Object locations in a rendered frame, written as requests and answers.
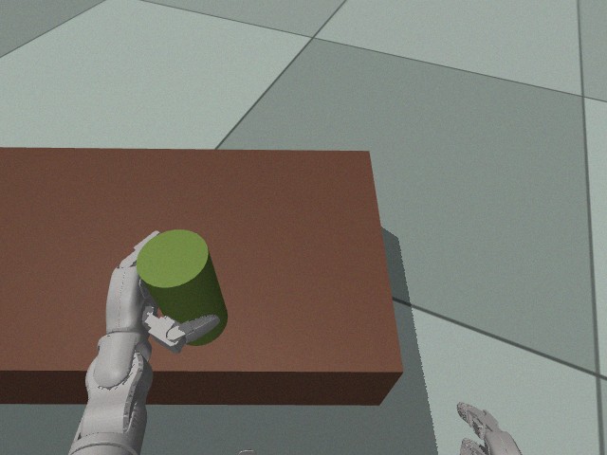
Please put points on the right robot hand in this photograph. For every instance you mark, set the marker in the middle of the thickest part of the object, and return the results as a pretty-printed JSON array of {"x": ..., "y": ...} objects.
[{"x": 486, "y": 428}]

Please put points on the left robot hand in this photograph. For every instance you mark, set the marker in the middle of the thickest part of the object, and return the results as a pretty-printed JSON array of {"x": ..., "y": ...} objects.
[{"x": 131, "y": 307}]

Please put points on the can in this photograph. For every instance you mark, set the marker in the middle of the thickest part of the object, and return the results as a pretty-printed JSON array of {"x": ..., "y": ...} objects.
[{"x": 176, "y": 267}]

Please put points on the left robot arm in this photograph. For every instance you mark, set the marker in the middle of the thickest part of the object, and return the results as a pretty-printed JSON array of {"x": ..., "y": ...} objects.
[{"x": 117, "y": 382}]

